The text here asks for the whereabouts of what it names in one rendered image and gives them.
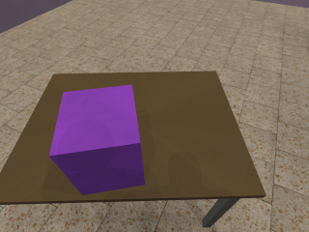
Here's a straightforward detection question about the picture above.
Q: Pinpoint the carton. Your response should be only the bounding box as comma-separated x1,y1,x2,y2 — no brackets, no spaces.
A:
49,84,145,195

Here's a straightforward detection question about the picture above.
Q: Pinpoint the table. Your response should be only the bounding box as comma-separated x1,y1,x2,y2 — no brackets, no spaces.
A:
0,71,266,228

